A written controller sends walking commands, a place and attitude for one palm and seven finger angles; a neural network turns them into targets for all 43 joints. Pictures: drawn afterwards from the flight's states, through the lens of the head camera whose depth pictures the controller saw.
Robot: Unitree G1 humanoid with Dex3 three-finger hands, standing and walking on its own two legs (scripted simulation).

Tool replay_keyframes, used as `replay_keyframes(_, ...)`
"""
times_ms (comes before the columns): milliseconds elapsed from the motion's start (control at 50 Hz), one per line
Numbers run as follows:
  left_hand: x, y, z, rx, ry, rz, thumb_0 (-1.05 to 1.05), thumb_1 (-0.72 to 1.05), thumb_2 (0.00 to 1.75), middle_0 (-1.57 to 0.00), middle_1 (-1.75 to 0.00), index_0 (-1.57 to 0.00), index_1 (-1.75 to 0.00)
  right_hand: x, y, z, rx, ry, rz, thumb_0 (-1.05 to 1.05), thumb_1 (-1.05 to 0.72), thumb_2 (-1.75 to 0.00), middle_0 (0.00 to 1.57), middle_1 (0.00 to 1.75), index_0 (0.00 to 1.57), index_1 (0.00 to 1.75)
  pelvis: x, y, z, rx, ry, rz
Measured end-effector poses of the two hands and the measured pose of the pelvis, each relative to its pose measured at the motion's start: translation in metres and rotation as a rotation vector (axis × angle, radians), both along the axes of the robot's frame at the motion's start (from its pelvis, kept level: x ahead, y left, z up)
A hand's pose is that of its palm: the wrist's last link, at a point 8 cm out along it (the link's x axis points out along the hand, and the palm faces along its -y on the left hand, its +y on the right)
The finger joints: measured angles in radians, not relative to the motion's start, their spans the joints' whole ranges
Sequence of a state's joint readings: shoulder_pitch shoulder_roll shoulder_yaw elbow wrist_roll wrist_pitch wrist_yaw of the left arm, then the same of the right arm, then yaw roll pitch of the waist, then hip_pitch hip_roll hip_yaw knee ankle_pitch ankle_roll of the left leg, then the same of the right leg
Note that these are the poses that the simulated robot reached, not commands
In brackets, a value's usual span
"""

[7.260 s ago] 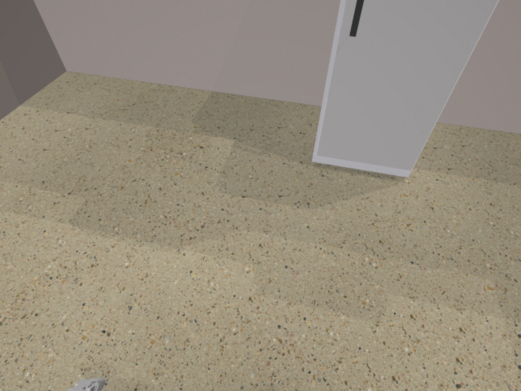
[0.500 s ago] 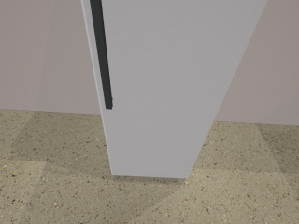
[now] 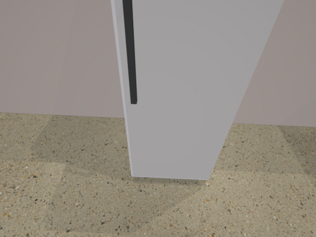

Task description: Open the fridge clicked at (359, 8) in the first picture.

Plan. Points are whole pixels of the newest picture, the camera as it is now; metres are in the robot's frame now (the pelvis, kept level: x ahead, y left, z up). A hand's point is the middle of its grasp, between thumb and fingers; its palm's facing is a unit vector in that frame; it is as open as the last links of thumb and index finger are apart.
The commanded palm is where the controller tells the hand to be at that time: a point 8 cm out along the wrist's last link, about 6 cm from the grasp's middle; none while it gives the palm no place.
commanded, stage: come to a stop and stand still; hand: left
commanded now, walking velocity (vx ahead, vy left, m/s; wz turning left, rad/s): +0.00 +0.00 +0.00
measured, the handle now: (131, 53) +0.64 +0.15 +0.19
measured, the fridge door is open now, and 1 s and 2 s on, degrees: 0 0 0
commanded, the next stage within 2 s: look again from close up in 1.22 s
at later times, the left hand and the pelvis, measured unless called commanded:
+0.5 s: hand out of the picture -0.02 +0.24 -0.16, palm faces -0.03 -0.99 -0.16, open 7.4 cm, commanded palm none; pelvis -0.07 +0.05 +0.02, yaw -2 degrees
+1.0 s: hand out of the picture -0.06 +0.15 -0.17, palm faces -0.03 -0.99 -0.15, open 7.4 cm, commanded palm none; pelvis -0.04 +0.00 +0.01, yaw -3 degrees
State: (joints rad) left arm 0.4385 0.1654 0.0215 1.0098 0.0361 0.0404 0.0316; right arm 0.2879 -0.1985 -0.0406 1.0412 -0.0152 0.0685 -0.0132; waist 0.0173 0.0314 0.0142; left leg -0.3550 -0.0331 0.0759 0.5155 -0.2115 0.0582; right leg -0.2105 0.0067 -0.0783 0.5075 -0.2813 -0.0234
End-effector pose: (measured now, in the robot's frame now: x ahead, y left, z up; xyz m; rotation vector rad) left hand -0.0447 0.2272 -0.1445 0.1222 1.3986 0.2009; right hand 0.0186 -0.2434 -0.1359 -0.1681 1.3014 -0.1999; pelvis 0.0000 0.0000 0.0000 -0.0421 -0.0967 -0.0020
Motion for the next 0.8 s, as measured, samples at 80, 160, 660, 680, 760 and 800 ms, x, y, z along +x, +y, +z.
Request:
replay_keyframes(80,-0.033,0.003,-0.003,-0.020,0.066,0.007,0.01,0.90,0.90,-0.20,-0.29,-0.20,-0.30,0.000,0.010,0.011,0.004,-0.073,-0.023,0.00,-0.91,-0.90,0.20,0.30,0.20,0.30,-0.017,0.008,0.003,0.011,0.015,-0.006)
replay_keyframes(160,-0.026,0.021,-0.015,-0.025,0.021,-0.007,0.01,0.90,0.90,-0.20,-0.29,-0.20,-0.30,-0.026,0.025,0.012,-0.018,-0.096,-0.030,0.00,-0.91,-0.90,0.20,0.30,0.20,0.30,-0.031,0.022,-0.002,0.003,0.035,-0.008)
replay_keyframes(660,0.029,0.040,0.019,-0.035,-0.095,-0.160,0.01,0.91,0.90,-0.20,-0.29,-0.19,-0.30,-0.193,0.065,0.026,0.019,0.217,-0.191,0.00,-0.90,-0.90,0.21,0.30,0.21,0.30,-0.073,0.034,0.021,-0.005,0.109,-0.040)
replay_keyframes(680,0.031,0.035,0.020,-0.033,-0.099,-0.158,0.01,0.91,0.90,-0.20,-0.29,-0.19,-0.30,-0.193,0.062,0.024,0.024,0.226,-0.188,0.00,-0.90,-0.90,0.21,0.30,0.21,0.30,-0.073,0.031,0.020,-0.001,0.109,-0.038)
replay_keyframes(760,0.025,0.013,0.015,-0.013,-0.108,-0.138,0.01,0.91,0.90,-0.20,-0.29,-0.19,-0.30,-0.186,0.044,0.011,0.050,0.247,-0.173,0.00,-0.91,-0.90,0.21,0.30,0.21,0.30,-0.069,0.013,0.012,0.048,0.108,-0.037)
replay_keyframes(800,0.015,0.006,0.015,0.006,-0.081,-0.120,0.01,0.92,0.90,-0.20,-0.29,-0.19,-0.30,-0.176,0.038,0.006,0.063,0.248,-0.154,0.00,-0.91,-0.90,0.20,0.30,0.20,0.30,-0.067,0.008,0.011,0.043,0.101,-0.039)
